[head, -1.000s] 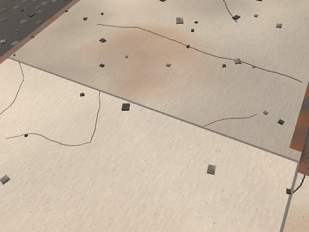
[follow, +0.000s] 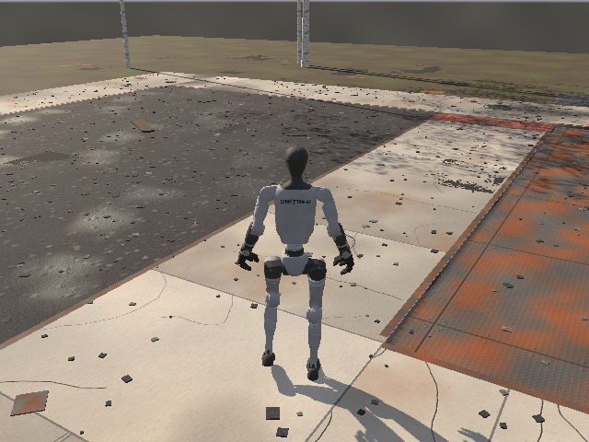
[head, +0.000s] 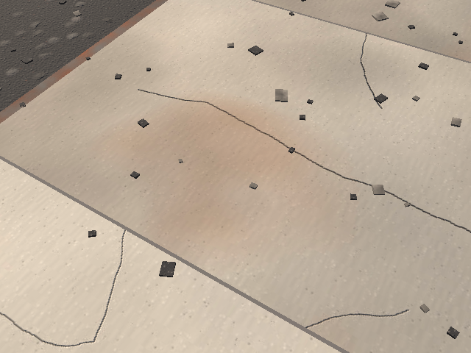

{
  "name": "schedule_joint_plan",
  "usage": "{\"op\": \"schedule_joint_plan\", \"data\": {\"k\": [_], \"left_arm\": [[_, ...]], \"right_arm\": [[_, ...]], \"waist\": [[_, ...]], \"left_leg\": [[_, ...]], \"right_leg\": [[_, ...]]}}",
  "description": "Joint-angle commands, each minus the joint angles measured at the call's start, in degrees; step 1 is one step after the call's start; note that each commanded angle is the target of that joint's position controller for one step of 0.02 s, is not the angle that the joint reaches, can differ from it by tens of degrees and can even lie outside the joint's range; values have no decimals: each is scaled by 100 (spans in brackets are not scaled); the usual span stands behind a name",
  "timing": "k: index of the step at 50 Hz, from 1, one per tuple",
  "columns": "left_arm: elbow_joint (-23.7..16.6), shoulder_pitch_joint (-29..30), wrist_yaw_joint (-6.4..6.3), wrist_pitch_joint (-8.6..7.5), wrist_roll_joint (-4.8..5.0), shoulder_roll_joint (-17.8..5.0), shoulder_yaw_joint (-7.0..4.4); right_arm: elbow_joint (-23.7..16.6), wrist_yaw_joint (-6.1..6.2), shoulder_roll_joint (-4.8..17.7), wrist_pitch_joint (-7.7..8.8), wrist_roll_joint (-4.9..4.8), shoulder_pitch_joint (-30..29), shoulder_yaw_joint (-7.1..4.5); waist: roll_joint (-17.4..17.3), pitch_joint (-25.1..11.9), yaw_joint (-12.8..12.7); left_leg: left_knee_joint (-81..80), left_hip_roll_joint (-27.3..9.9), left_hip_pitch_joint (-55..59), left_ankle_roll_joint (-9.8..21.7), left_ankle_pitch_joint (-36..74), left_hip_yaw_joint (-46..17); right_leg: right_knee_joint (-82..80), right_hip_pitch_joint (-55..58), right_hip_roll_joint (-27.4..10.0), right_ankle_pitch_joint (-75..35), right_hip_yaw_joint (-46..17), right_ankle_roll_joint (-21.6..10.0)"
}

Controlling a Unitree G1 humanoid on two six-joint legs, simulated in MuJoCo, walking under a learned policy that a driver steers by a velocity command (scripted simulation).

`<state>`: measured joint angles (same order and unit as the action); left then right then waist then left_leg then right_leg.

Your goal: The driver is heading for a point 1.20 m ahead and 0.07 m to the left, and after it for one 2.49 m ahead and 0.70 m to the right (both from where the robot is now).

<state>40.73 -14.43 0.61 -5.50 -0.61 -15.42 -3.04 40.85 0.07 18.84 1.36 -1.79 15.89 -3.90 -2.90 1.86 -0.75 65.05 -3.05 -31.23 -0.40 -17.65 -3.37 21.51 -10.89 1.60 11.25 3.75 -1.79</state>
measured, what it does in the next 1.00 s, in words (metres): walks ahead: left foot, then right foot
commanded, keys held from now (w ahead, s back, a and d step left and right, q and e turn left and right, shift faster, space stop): w+q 0.40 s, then w+e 0.60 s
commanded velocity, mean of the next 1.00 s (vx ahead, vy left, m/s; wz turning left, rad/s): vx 0.50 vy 0.00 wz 0.13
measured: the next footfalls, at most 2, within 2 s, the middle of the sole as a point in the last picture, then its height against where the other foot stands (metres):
left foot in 0.30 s outside the picture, level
right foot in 0.86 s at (245, 290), level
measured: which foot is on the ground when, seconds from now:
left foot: up 0.00-0.28, down 0.30-0.86, up 0.88-1.00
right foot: down 0.00-0.30, up 0.32-0.84, down 0.86-1.00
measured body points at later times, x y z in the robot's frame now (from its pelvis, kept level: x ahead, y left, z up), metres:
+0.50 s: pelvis +0.26 +0.08 +0.00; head +0.30 +0.11 +0.44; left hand +0.32 +0.39 -0.11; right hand +0.46 -0.14 -0.10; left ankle +0.28 +0.15 -0.74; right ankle +0.31 -0.09 -0.66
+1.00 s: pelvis +0.57 +0.09 -0.01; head +0.61 +0.10 +0.44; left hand +0.69 +0.38 -0.11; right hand +0.69 -0.18 -0.12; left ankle +0.44 +0.21 -0.65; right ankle +0.63 +0.03 -0.74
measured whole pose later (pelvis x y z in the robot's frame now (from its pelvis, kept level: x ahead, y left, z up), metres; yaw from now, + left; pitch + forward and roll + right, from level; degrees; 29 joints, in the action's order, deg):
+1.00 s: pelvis +0.57 +0.09 -0.01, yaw +4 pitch +2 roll +0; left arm 37.7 -12.7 2.1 -3.7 0.8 -17.5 -3.0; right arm 42.9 -0.6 17.3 5.5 0.0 15.3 -1.4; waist -0.1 2.7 0.1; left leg 68.1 0.0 -21.5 0.9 -22.9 -2.3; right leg 28.6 -20.8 5.8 9.3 -0.4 -5.2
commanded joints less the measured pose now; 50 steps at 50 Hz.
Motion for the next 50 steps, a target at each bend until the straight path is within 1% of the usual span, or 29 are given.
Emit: {"op": "schedule_joint_plan", "data": {"k": [1, 6, 11, 13, 14, 15, 16, 17, 18, 19, 20, 21, 22, 23, 25, 27, 31, 35, 38, 41, 42, 43, 44, 45, 46, 47, 48, 49, 50], "left_arm": [[-206, 102, -32, -144, 35, -738, -222], [6, 26, -73, -74, 67, -1018, -291], [261, -341, -86, 72, 199, -1281, -369], [272, -346, -122, 155, 232, -1463, -419], [261, -327, -144, 205, 250, -1532, -436], [222, -284, -170, 231, 263, -1456, -397], [107, -453, -184, 200, 99, -1145, -264], [-237, -947, -96, 58, -60, -427, -26], [-284, -267, -29, -112, 124, -1000, -114], [-463, 195, 0, -193, 300, -1179, -163], [-448, 246, -41, -239, 230, -1083, -128], [-331, 119, -72, -226, 110, -1062, -138], [-230, -83, -57, -155, 89, -1060, -145], [-150, -209, -47, -82, 84, -1010, -136], [-59, -283, -50, 47, 71, -838, -96], [-149, 54, -65, 112, 86, -719, -50], [-230, 617, 23, 63, 151, -568, 10], [-446, 1180, 155, 28, 217, -496, 49], [-638, 1428, 289, 12, 192, -471, 60], [-714, 1098, 354, 44, 148, -623, -16], [-635, 594, 333, 70, 138, -815, -120], [-476, -223, 276, 84, 149, -1083, -272], [-367, -1096, 181, 144, 159, -1551, -410], [-394, -1055, 199, 103, 195, -1820, -439], [-414, -1237, 168, 118, 213, -1206, -309], [-446, -938, 128, 124, 168, -1091, -268], [-520, -590, 110, 133, 157, -1083, -264], [-595, -297, 98, 147, 142, -992, -233], [-676, -138, 75, 152, 73, -914, -192]], "right_arm": [[-524, -49, 115, 11, 50, -153, -12], [-751, -223, 11, 104, 56, -919, 86], [-1107, -370, 120, 104, 35, -1600, 71], [-1148, -379, 322, 62, 64, -1381, -32], [-1058, -361, 516, 32, 70, -881, -143], [-824, -297, 795, -4, 46, 49, -319], [-643, -172, 1239, -82, 6, 911, -488], [-761, -166, 1756, -12, 0, 594, -511], [-901, -204, 1220, 81, 30, 710, -367], [-813, -222, 960, 161, 75, 525, -282], [-809, -218, 865, 200, 63, 217, -249], [-828, -199, 642, 209, 101, -144, -179], [-875, -175, 467, 231, 194, -347, -104], [-833, -165, 416, 259, 220, -419, -82], [-631, -148, 473, 338, 199, -325, -73], [-446, -110, 563, 379, 210, -187, -83], [-224, -53, 573, 392, 235, -67, -45], [76, -43, 701, 374, 211, 240, -79], [239, -17, 724, 268, 173, 368, -106], [222, 74, 895, 143, 159, 227, -157], [192, 119, 951, 89, 172, 180, -167], [146, 168, 928, 52, 165, 96, -144], [-4, 210, 698, 113, 297, 228, -32], [-158, 59, -7, 283, 379, 924, 188], [-140, -57, 584, 474, 206, 316, 96], [-364, -122, 731, 591, 4, -245, 55], [-430, -106, 639, 657, 59, -469, 93], [-435, -76, 647, 661, 184, -544, 57], [-445, -70, 642, 615, 231, -425, 37]], "waist": [[709, 59, 0], [537, 207, -233], [538, 332, -337], [734, 16, -95], [776, -319, 223], [660, -806, 736], [-19, -1323, 1024], [-1292, -1946, 257], [-522, -2248, 761], [-280, -1366, 739], [179, -863, 476], [273, -629, 231], [86, -585, 50], [9, -577, -15], [23, -484, -43], [21, -238, 66], [-2, 24, 340], [87, 311, 606], [122, 358, 646], [-124, -65, 336], [-201, -442, 46], [-87, -910, -426], [603, -1613, -710], [1902, -2233, -109], [1162, -2312, -604], [889, -1438, -617], [270, -933, -419], [97, -558, -218], [248, -477, -19]], "left_leg": [[-354, -388, -974, -87, 454, -271], [-2004, -302, -710, -26, 1780, 77], [-2845, -96, -549, 304, 1476, 475], [-2918, 268, 65, 545, 889, 795], [-2991, 507, 769, 704, 709, 931], [-3304, 721, 2139, 923, 1011, 928], [-3341, -9, 3905, 1255, 1097, -294], [-4037, -1388, 5415, 2303, -241, -3706], [-4718, -1560, 5433, 2257, -814, -4333], [-4861, -1400, 4778, 2008, -416, -3513], [-4863, -1146, 3950, 1855, 254, -2867], [-4886, -981, 3285, 1714, 1021, -2254], [-5001, -870, 2839, 1664, 1628, -1902], [-5119, -822, 2563, 1678, 2048, -1697], [-5292, -762, 2202, 1686, 2662, -1142], [-5461, -680, 2134, 1586, 2786, -716], [-5663, -463, 2251, 1205, 2296, -19], [-5734, -797, 2917, 1145, 2139, 171], [-5383, -1049, 3716, 1097, 2802, 266], [-4442, -1064, 4059, 894, 5292, 500], [-3690, -983, 4008, 805, 6216, 614], [-2524, -791, 3480, 616, 6257, 833], [-724, -509, 2086, 393, 4289, 967], [1080, 812, -422, 36, -1347, 384], [1468, 578, -1060, 117, -1422, -447], [1281, 299, -1414, 190, -897, -391], [812, 71, -1303, 198, -510, -304], [338, -62, -1064, 117, -310, -244], [156, -149, -708, 41, -180, -262]], "right_leg": [[-1278, 588, -1667, -1172, -1152, -974], [-1360, 731, -1525, -1613, -159, -834], [-1011, 1421, -1724, -2389, 312, -612], [-243, 1647, -1723, -4247, 536, -486], [567, 1597, -1663, -4999, 656, -410], [1761, 1046, -1481, -4929, 817, -235], [3544, -442, -1217, -2654, 800, 11], [5372, -2775, -20, 2309, 72, 308], [5795, -3297, -147, 2246, -994, 232], [5577, -3627, -355, 1634, -932, 141], [5115, -3413, -586, 1158, -893, 125], [4660, -3043, -803, 831, -848, 178], [4494, -2632, -954, 602, -862, 217], [4387, -2403, -991, 497, -799, 290], [4120, -2276, -1009, 243, -669, 432], [3628, -2559, -1042, -367, -647, 507], [2223, -2511, -882, -1859, -574, 398], [1409, -2732, -674, -2042, -583, 218], [1125, -3114, -541, -1416, -504, 21], [1095, -2454, -137, -481, -53, -271], [1118, -1756, 90, -288, 103, -405], [834, -487, 225, -650, 59, -619], [888, 1338, -771, -1093, -1403, -1041], [385, 3283, -2034, -103, -4562, -2167], [-124, 3478, -1953, 545, -4802, -1991], [-289, 2824, -1796, 335, -3957, -1747], [-375, 1995, -1582, -199, -3431, -1615], [-483, 1303, -1393, -896, -3041, -1563], [-627, 833, -1250, -1327, -2810, -1573]]}}
Keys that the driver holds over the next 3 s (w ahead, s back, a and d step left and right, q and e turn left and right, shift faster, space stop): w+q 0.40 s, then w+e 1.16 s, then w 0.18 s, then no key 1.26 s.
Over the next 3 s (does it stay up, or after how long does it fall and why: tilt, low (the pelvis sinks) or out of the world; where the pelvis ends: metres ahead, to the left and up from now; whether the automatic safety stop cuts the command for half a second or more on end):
stays up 1.16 0.04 0.00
